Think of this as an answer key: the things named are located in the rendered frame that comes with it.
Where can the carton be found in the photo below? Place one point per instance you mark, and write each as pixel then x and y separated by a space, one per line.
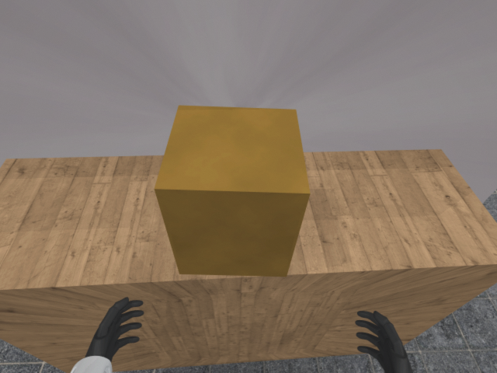
pixel 233 189

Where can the pedestal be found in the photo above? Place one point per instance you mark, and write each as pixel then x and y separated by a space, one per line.
pixel 399 232

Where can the left robot forearm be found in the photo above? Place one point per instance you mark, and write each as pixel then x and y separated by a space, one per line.
pixel 93 364

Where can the left robot hand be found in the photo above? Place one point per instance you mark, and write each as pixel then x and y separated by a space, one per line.
pixel 105 342

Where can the right robot hand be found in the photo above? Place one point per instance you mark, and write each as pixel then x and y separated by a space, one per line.
pixel 391 354

